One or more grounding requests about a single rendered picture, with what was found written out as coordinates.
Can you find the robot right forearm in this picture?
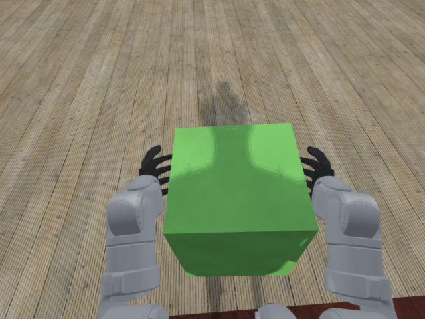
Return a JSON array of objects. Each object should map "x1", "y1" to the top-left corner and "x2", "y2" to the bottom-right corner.
[{"x1": 311, "y1": 176, "x2": 398, "y2": 319}]

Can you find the right robot thigh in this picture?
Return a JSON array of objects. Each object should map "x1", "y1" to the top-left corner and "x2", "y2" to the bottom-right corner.
[{"x1": 255, "y1": 304, "x2": 297, "y2": 319}]

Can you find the robot left forearm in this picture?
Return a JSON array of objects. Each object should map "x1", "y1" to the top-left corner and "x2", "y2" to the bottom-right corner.
[{"x1": 97, "y1": 175, "x2": 165, "y2": 319}]

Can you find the robot left hand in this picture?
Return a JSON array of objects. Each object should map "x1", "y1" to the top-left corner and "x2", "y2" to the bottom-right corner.
[{"x1": 139, "y1": 145, "x2": 172, "y2": 196}]

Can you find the robot right hand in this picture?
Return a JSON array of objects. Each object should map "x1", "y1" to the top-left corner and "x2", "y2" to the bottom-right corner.
[{"x1": 300, "y1": 146, "x2": 334, "y2": 198}]

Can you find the carton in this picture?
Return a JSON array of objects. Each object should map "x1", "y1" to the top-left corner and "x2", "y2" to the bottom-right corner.
[{"x1": 163, "y1": 123, "x2": 319, "y2": 277}]

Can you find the robot left upper arm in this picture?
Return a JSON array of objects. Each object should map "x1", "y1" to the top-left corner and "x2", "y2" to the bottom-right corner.
[{"x1": 102, "y1": 304, "x2": 169, "y2": 319}]

